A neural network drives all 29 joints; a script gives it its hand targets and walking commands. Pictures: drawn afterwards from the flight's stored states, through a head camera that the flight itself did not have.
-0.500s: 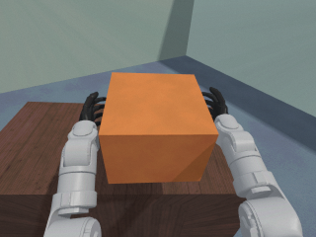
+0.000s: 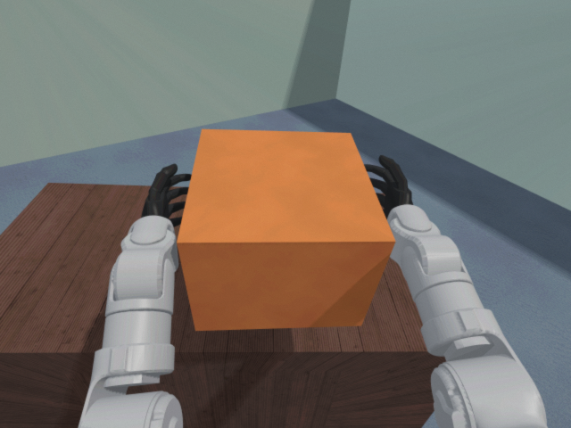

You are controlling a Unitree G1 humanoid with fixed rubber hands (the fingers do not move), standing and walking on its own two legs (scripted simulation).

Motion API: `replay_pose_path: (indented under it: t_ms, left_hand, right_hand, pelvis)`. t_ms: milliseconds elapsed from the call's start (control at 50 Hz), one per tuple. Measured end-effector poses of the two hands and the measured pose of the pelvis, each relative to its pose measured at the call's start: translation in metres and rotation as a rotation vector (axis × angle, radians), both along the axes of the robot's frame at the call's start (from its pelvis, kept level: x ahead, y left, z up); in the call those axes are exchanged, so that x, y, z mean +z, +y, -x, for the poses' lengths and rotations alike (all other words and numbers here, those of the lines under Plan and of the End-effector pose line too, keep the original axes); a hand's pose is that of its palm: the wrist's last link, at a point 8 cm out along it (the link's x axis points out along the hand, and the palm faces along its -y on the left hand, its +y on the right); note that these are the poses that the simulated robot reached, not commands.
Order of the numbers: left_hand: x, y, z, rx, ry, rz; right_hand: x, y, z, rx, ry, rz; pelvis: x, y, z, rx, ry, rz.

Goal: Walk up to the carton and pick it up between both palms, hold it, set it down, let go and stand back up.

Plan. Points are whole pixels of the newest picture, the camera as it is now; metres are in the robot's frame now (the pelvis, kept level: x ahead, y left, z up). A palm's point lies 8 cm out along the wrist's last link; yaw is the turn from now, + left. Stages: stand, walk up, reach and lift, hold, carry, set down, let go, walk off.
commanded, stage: hold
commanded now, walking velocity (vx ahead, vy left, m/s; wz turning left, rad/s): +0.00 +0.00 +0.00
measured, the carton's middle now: (279, 224) +0.39 +0.01 +0.14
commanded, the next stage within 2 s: none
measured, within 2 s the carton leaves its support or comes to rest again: neither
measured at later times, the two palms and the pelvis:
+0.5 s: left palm (158, 221) +0.35 +0.17 +0.18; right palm (398, 208) +0.37 -0.15 +0.20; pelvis +0.00 +0.00 +0.00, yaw +0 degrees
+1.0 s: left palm (159, 221) +0.35 +0.17 +0.18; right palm (398, 207) +0.37 -0.15 +0.20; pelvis +0.00 +0.00 +0.00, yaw +0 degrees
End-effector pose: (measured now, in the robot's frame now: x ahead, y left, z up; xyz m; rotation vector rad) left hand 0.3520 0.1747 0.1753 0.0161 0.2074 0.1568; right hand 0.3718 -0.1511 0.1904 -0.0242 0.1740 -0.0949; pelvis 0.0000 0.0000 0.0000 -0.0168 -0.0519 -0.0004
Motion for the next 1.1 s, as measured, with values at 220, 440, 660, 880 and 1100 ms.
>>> replay_pose_path:
  t_ms: [220, 440, 660, 880, 1100]
  left_hand:
    - [0.0042, 0.0013, 0.0011, 0.003, -0.019, 0.001]
    - [0.0011, -0.0006, 0.0035, -0.005, -0.007, -0.001]
    - [0.002, -0.0006, 0.0033, -0.006, -0.009, -0.005]
    - [0.0012, -0.0011, 0.0013, -0.007, -0.007, -0.007]
    - [0.0008, -0.0011, 0.0013, -0.007, -0.006, -0.007]
  right_hand:
    - [0.0068, 0.0014, -0.0004, 0.003, -0.019, -0.01]
    - [0.0054, -0.0005, 0.0034, -0.002, -0.008, -0.012]
    - [0.0057, -0.0006, 0.0034, -0.003, -0.01, -0.012]
    - [0.0048, -0.0011, 0.0013, -0.003, -0.008, -0.012]
    - [0.0047, -0.001, 0.0011, -0.003, -0.008, -0.013]
  pelvis:
    - [0.0001, 0.0, -0.0013, 0.0, -0.002, 0.0]
    - [0.0, 0.0, 0.0006, 0.0, -0.011, 0.0]
    - [0.0, 0.0, 0.0006, 0.0, -0.011, 0.0]
    - [0.0001, -0.0004, -0.0009, 0.0, -0.008, -0.001]
    - [0.0002, -0.0004, -0.001, 0.0, -0.008, -0.001]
